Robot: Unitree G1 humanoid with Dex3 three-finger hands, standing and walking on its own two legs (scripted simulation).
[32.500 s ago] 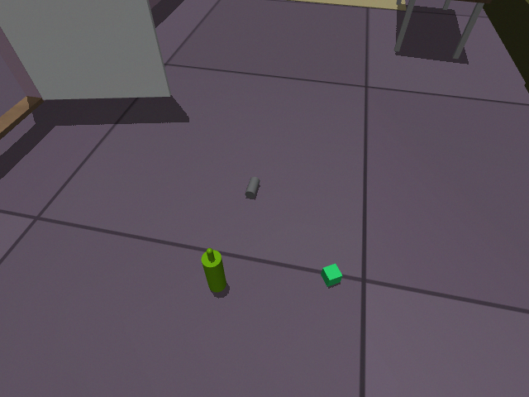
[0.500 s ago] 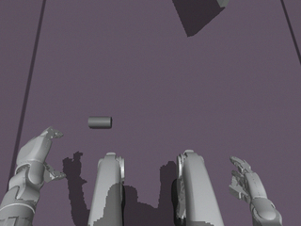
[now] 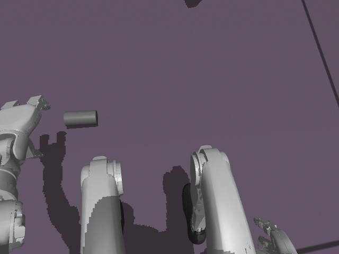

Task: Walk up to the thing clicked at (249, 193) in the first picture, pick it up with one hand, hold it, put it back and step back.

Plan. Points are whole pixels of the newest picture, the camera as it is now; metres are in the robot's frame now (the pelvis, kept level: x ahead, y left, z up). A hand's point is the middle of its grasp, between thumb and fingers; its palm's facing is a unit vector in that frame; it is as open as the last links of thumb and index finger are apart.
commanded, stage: rise first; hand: left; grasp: from above
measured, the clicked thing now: (81, 118) +0.51 +0.25 -0.36
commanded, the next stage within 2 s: none
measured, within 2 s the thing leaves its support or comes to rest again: neither
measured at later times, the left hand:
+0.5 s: hand (44, 122) +0.45 +0.31 -0.20, palm faces -0.46 -0.03 -0.89, open 13.4 cm
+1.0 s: hand (49, 118) +0.46 +0.30 -0.22, palm faces -0.45 -0.04 -0.89, open 13.5 cm
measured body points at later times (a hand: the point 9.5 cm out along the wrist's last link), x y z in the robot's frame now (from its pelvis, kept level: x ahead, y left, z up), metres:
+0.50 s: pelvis +0.01 +0.01 -0.04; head +0.24 +0.08 +0.35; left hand +0.47 +0.31 -0.15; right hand +0.08 -0.27 -0.14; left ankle +0.09 +0.13 -0.35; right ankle +0.11 -0.15 -0.35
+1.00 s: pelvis +0.02 +0.00 -0.05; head +0.26 +0.07 +0.33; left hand +0.48 +0.30 -0.17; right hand +0.07 -0.28 -0.15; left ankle +0.09 +0.13 -0.35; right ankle +0.11 -0.15 -0.35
